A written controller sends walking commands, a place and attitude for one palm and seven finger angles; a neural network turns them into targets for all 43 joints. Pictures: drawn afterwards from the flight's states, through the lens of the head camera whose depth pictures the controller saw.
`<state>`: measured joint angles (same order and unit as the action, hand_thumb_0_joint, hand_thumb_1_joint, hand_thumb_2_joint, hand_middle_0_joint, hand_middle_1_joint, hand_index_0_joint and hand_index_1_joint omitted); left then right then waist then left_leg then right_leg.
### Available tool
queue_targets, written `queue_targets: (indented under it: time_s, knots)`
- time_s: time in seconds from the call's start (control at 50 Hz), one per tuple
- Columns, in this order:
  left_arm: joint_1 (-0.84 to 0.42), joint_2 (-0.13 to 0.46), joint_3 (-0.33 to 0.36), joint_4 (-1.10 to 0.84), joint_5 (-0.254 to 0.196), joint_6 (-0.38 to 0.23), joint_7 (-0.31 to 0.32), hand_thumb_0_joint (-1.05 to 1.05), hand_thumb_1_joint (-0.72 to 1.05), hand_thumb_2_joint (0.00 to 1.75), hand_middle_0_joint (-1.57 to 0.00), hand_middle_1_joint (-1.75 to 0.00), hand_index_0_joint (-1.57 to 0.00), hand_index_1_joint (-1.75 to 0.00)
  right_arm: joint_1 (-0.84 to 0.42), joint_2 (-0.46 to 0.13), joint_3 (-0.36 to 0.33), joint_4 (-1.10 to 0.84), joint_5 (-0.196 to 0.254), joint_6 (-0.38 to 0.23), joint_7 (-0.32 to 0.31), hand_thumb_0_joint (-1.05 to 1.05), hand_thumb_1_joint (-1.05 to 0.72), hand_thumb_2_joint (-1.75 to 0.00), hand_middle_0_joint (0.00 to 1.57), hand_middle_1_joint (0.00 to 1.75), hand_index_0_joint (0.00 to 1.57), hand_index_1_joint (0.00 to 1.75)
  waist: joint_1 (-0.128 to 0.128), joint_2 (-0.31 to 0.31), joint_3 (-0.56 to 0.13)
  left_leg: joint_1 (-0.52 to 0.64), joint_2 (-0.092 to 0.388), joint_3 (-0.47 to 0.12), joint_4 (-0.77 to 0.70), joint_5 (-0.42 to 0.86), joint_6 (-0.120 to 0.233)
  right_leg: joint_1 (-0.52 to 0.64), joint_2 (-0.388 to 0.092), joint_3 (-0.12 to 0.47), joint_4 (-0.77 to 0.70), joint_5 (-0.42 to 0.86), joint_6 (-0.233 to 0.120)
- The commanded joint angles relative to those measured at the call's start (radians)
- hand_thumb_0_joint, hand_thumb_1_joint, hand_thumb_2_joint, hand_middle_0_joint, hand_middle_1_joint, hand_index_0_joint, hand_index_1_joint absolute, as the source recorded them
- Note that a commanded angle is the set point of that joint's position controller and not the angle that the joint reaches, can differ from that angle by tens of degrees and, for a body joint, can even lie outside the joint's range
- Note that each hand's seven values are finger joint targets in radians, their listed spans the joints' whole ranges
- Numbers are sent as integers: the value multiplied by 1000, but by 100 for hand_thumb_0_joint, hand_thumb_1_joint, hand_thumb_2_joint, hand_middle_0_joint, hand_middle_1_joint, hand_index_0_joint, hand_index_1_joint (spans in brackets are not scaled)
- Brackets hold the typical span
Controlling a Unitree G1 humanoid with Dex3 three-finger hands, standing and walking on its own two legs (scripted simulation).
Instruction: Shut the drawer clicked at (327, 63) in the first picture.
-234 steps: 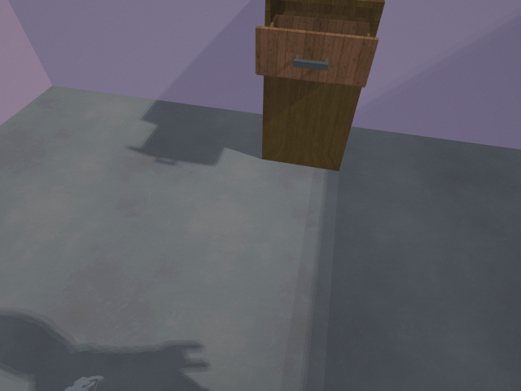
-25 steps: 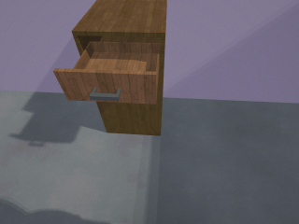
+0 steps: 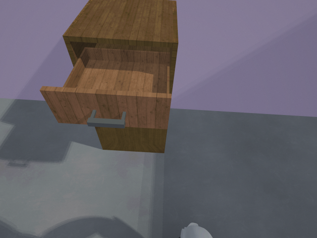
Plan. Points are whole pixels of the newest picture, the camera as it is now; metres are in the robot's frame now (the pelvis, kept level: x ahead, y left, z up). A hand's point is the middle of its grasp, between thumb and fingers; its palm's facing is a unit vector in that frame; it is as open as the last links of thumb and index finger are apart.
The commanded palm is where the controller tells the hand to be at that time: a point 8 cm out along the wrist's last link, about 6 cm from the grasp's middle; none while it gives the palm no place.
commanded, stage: take the last steps up to it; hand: left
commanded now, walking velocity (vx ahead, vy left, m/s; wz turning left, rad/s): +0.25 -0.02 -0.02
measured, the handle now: (107, 118) +0.46 +0.19 -0.02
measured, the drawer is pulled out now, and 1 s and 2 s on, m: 0.28 0.28 0.28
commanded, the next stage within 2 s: come to a stop and stand still in 0.28 s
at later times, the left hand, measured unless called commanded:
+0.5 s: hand (109, 233) +0.16 +0.15 -0.18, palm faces +0.08 -0.98 -0.18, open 7.2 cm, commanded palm none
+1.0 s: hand out of the picture +0.15 +0.13 -0.17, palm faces +0.03 -0.96 -0.28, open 7.3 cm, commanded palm none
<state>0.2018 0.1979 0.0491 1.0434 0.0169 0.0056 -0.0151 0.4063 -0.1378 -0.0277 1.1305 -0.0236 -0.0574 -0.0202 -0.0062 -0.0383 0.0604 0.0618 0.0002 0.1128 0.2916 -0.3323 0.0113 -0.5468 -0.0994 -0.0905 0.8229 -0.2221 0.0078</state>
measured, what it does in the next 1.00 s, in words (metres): walks ahead: right foot, then left foot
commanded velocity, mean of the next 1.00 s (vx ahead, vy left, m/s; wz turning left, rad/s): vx -0.02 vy -0.01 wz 0.01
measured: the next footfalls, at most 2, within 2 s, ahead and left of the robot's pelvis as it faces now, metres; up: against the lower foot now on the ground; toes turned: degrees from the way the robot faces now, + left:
right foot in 0.12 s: +0.20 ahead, -0.13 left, +0.00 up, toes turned -8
left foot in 0.52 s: +0.25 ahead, +0.10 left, +0.00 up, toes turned +6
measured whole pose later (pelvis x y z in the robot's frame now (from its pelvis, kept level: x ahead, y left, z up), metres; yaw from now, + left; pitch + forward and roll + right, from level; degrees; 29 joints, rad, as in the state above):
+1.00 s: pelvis +0.13 -0.07 +0.00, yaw -2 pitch -1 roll +2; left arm 0.27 0.16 0.03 1.05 0.02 0.02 0.04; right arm 0.15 -0.18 -0.06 1.05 -0.01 0.06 -0.01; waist 0.02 0.03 0.05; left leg -0.37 0.05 0.04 0.76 -0.40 -0.01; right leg -0.24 -0.02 -0.08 0.56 -0.30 -0.05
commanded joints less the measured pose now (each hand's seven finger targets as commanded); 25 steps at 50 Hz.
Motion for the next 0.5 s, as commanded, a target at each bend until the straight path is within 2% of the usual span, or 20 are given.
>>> queue_targets:
  time_s: [0.0,0.02,0.04,0.06,0.08,0.1,0.12,0.14,0.16,0.18,0.2,0.24,0.28,0.3,0.34,0.38,0.4,0.44,0.46,0.48]
  knots:
    - [-91,26,9,-94,1,-28,-6,0,90,90,-20,-30,-20,-30,57,-156,-32,-18,-6,-11,-12,0,-90,-90,20,30,20,30,-19,170,99,-89,276,-107,-24,586,136,50,28,-30,-141,-7,-31]
    - [-57,34,12,-86,2,-32,-4,0,90,90,-20,-30,-20,-30,50,-162,-31,-14,-4,-9,-14,0,-90,-90,20,30,20,30,4,156,92,-112,278,-98,32,666,129,131,45,-39,-171,-10,-44]
    - [37,45,18,-58,3,-38,-2,0,90,90,-20,-30,-20,-30,34,-169,-33,-13,-1,-7,-13,0,-90,-90,20,30,20,30,50,144,42,-121,255,-67,136,728,109,253,74,-57,-220,25,-54]
    - [158,78,28,-19,8,-50,1,0,90,90,-20,-30,-20,-30,37,-165,-32,-13,7,-8,-10,0,-90,-90,20,30,20,30,101,96,-33,-188,206,-41,306,706,78,450,81,-52,-287,83,-64]
    - [292,162,52,19,14,-67,12,0,90,90,-20,-30,-20,-30,66,-126,-28,-20,18,-11,-1,0,-90,-90,20,30,20,30,147,-53,-160,-380,129,6,586,446,35,706,-106,173,-326,140,-128]
    - [357,253,68,25,3,-68,21,0,90,90,-20,-30,-20,-30,101,-83,-24,-50,26,-12,-2,0,-90,-90,20,30,20,30,129,-204,-255,-546,0,7,920,-220,1,796,-377,548,-465,343,-247]
    - [289,249,66,12,-12,-61,25,0,90,90,-20,-30,-20,-30,54,-99,-28,-53,29,-2,-6,0,-90,-90,20,30,20,30,123,-130,-243,-547,47,-114,1024,-235,18,672,-378,543,-529,175,-270]
    - [190,201,52,-16,-10,-57,28,0,90,90,-20,-30,-20,-30,-2,-91,-32,-65,20,2,-1,0,-90,-90,20,30,20,30,97,-78,-132,-594,82,-121,1056,-157,19,539,-336,486,-563,56,-251]
    - [119,151,38,-32,-9,-59,32,0,90,90,-20,-30,-20,-30,-33,-83,-31,-68,11,10,3,0,-90,-90,20,30,20,30,66,-29,-50,-589,118,-133,1031,-84,16,409,-297,395,-580,27,-221]
    - [75,108,24,-41,-6,-64,34,0,90,90,-20,-30,-20,-30,-23,-64,-29,-61,4,22,6,0,-90,-90,20,30,20,30,31,3,-21,-550,132,-130,985,-32,8,312,-257,300,-597,53,-193]
    - [45,94,20,-43,-2,-67,39,0,90,90,-20,-30,-20,-30,18,-45,-26,-50,1,31,8,0,-90,-90,20,30,20,30,1,-24,-34,-519,136,-118,924,-27,-1,285,-232,229,-598,112,-185]
    - [26,69,11,-47,2,-68,40,0,90,90,-20,-30,-20,-30,49,-30,-21,-40,-1,48,9,0,-90,-90,20,30,20,30,-29,-53,-34,-462,137,-86,811,-15,-25,209,-198,134,-616,140,-169]
    - [46,66,8,-35,1,-65,36,0,90,90,-20,-30,-20,-30,23,-18,-17,-49,0,54,13,0,-90,-90,20,30,20,30,-22,-72,-23,-445,126,-54,700,14,-37,195,-167,113,-637,94,-164]
    - [63,62,10,-32,4,-66,37,0,90,90,-20,-30,-20,-30,-3,-11,-19,-62,1,53,16,0,-90,-90,20,30,20,30,-13,-41,-13,-445,121,-43,641,19,-39,201,-167,124,-644,85,-175]
    - [67,87,16,-27,4,-66,34,0,90,90,-20,-30,-20,-30,-40,-19,-16,-78,1,48,21,0,-90,-90,20,30,20,30,-3,-53,-26,-453,117,-38,547,29,-44,254,-170,132,-645,45,-181]
    - [87,80,12,-9,3,-62,34,0,90,90,-20,-30,-20,-30,-94,-23,-11,-84,3,39,18,0,-90,-90,20,30,20,30,16,-70,-30,-434,101,-38,445,25,-47,306,-170,139,-617,131,-177]
    - [86,76,8,-4,4,-58,37,0,90,90,-20,-30,-20,-30,-100,-20,-6,-82,8,34,13,0,-90,-90,20,30,20,30,15,-76,-40,-384,94,-44,369,38,-52,314,-159,125,-580,214,-171]
    - [67,71,-1,7,-7,-48,43,0,90,90,-20,-30,-20,-30,-71,-30,6,-57,10,33,4,0,-90,-90,20,30,20,30,-10,-37,-61,-239,80,-47,186,204,-58,300,-105,71,-502,269,-120]
    - [87,52,-10,18,-10,-42,44,0,90,90,-20,-30,-20,-30,-71,-54,6,-51,12,28,1,0,-90,-90,20,30,20,30,-6,9,-72,-160,108,-74,120,339,-49,275,-71,58,-456,252,-79]
    - [116,32,-16,23,-13,-34,48,0,90,90,-20,-30,-20,-30,-76,-99,2,-54,12,23,-4,0,-90,-90,20,30,20,30,8,99,-76,-150,184,-133,104,516,-21,279,-33,45,-428,171,-41]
